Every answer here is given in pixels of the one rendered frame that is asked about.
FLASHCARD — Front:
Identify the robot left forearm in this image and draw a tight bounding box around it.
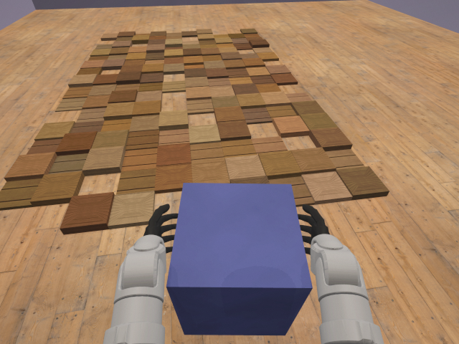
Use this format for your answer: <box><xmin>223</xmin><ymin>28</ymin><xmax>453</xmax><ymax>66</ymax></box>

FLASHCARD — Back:
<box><xmin>103</xmin><ymin>234</ymin><xmax>166</xmax><ymax>344</ymax></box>

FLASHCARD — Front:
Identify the carton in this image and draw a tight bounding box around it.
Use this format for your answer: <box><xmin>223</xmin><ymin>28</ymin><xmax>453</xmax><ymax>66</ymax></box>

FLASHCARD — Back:
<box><xmin>166</xmin><ymin>183</ymin><xmax>313</xmax><ymax>335</ymax></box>

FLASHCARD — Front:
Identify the robot right forearm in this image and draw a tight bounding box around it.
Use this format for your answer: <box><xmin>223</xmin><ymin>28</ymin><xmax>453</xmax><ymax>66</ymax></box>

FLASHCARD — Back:
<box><xmin>311</xmin><ymin>234</ymin><xmax>384</xmax><ymax>344</ymax></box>

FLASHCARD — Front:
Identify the right robot hand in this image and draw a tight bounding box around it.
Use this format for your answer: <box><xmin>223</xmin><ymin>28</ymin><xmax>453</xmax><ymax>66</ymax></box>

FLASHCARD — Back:
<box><xmin>298</xmin><ymin>204</ymin><xmax>329</xmax><ymax>255</ymax></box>

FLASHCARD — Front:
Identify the left robot hand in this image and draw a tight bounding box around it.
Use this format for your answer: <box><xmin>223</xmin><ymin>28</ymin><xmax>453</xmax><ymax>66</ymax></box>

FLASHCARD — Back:
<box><xmin>144</xmin><ymin>204</ymin><xmax>178</xmax><ymax>253</ymax></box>

